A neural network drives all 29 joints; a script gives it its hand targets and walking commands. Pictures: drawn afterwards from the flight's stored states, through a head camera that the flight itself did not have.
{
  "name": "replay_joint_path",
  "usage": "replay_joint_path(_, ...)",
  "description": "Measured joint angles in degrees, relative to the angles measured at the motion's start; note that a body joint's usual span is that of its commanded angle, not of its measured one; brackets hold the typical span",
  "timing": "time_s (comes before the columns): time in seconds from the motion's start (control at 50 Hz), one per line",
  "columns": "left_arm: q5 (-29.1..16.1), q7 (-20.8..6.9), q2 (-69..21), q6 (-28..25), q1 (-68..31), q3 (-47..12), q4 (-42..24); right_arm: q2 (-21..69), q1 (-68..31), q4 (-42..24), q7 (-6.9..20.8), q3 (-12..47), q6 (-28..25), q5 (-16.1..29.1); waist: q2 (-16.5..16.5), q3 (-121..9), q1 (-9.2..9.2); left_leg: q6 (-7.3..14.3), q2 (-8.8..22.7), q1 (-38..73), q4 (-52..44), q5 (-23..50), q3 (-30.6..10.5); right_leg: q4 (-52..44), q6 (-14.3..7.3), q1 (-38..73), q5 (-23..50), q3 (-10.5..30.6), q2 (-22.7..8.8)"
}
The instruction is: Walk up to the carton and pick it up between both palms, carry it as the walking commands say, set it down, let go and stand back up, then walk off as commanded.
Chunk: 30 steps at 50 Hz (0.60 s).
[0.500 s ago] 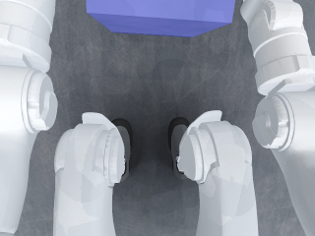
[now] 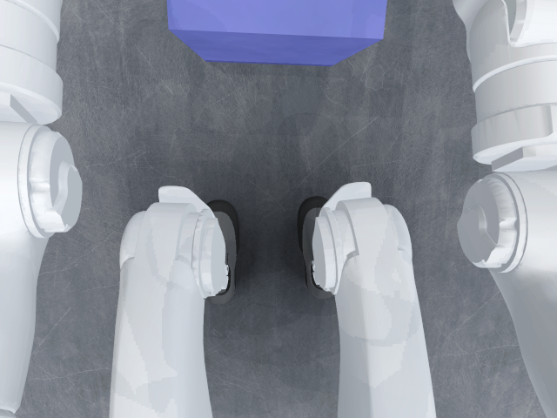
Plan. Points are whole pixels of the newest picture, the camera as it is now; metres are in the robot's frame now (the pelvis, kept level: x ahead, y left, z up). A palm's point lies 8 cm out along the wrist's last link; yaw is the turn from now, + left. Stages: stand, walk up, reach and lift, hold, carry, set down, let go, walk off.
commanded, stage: set down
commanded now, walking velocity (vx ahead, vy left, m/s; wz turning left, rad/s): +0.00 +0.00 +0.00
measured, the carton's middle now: out of the picture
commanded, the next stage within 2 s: let go in 1.06 s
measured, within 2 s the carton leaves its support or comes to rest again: neither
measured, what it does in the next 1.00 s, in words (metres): rises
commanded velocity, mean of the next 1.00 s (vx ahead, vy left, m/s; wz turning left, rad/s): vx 0.00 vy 0.00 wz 0.00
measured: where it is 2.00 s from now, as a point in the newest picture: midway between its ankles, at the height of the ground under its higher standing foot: (270, 266)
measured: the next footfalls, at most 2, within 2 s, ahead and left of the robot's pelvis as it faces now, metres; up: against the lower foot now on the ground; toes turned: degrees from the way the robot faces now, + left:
none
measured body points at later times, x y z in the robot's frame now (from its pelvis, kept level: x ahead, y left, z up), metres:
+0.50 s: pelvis +0.00 +0.00 +0.14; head +0.37 +0.00 +0.36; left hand +0.62 +0.20 +0.01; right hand +0.59 -0.19 +0.01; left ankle +0.11 +0.09 -0.37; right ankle +0.11 -0.10 -0.37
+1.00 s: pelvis +0.02 +0.00 +0.26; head +0.38 +0.01 +0.53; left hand +0.62 +0.20 +0.14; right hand +0.59 -0.18 +0.14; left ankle +0.11 +0.09 -0.37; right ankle +0.11 -0.10 -0.37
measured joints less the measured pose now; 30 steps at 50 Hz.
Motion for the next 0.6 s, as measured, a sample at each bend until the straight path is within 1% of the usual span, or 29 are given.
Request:
replay_joint_path(0.04,0.9,-0.3,0.0,0.3,-0.2,0.7,-0.2,0.0,-0.1,-0.6,0.1,-0.3,0.6,-0.5,0.0,0.0,0.10,-0.1,0.0,1.4,-1.8,0.4,0.0,-1.8,0.1,1.3,0.4,0.2,0.1)
replay_joint_path(0.12,1.1,-0.8,0.4,1.5,-0.4,1.5,-1.1,0.4,-0.3,-2.2,-0.1,-1.1,2.1,-1.2,-0.1,0.0,-0.06,-0.3,-0.3,4.0,-5.6,1.4,-0.3,-5.4,0.1,3.9,1.3,0.6,0.0)
replay_joint_path(0.36,1.4,-1.8,1.7,5.7,0.6,2.1,-7.0,0.2,0.3,-8.0,0.2,-2.7,6.4,-2.0,-0.1,0.0,0.00,-0.8,-0.9,12.8,-18.7,4.9,-1.5,-18.7,0.1,12.9,4.7,1.2,0.0)
replay_joint_path(0.6,2.0,-3.3,2.1,6.6,0.9,2.8,-7.0,-0.2,1.9,-9.5,1.1,-3.0,7.8,-2.2,0.0,0.0,-0.20,-0.9,-1.3,24.5,-34.8,9.8,-2.2,-34.7,0.4,24.8,9.5,2.4,-0.1)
